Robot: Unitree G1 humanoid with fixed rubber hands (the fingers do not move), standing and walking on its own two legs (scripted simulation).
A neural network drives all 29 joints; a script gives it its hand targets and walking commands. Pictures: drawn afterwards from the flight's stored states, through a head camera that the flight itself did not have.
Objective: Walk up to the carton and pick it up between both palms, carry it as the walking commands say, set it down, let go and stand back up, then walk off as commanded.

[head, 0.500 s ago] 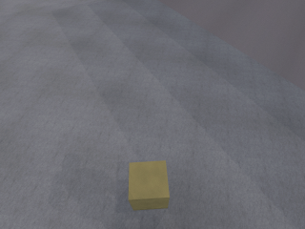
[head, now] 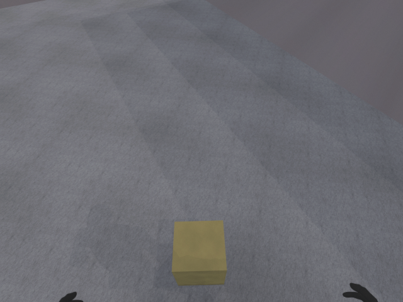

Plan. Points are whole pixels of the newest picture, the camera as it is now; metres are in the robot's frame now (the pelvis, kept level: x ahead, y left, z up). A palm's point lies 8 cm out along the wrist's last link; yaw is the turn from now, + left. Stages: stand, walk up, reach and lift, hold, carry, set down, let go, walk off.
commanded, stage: walk up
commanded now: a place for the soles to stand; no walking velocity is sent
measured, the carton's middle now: (199, 254) +0.41 +0.05 -0.64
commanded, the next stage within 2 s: reach and lift in 0.92 s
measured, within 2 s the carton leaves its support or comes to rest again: neither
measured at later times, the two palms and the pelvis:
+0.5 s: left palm out of the picture +0.08 +0.33 -0.10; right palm out of the picture +0.09 -0.29 -0.10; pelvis +0.00 +0.02 +0.01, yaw +0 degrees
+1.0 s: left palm out of the picture +0.10 +0.33 -0.10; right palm out of the picture +0.12 -0.28 -0.10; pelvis +0.00 +0.02 +0.00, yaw +0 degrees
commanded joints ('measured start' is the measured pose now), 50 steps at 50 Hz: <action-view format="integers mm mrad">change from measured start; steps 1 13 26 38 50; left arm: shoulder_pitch -47 -48 -57 -59 -213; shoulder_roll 207 174 177 181 61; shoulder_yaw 46 41 40 44 119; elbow -50 -4 23 12 -432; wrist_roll -1 -4 2 6 -7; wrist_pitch -7 -3 -10 -5 171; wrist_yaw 6 -3 1 1 -43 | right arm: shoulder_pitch -23 -23 -21 -16 -129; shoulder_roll -187 -192 -173 -173 -114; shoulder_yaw -41 -34 -33 -34 -101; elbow -44 -27 -7 -16 -399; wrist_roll -1 -7 -5 -5 -42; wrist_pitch -22 -35 -37 -27 120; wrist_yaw -12 -17 -15 -13 41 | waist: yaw -10 -2 -9 -16 15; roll -14 37 -39 -28 -37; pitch -114 -118 -128 -123 -33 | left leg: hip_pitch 36 3 34 25 -28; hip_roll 84 110 79 71 -52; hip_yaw -62 -153 -111 -102 15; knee -58 -159 -140 -113 -47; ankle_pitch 302 237 282 292 77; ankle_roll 76 75 67 67 9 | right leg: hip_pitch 19 57 70 65 -193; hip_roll -125 -87 -117 -124 18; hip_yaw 99 105 98 80 112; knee -96 -140 -177 -170 -44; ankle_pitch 212 114 191 194 82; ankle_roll -40 -24 -28 -24 -10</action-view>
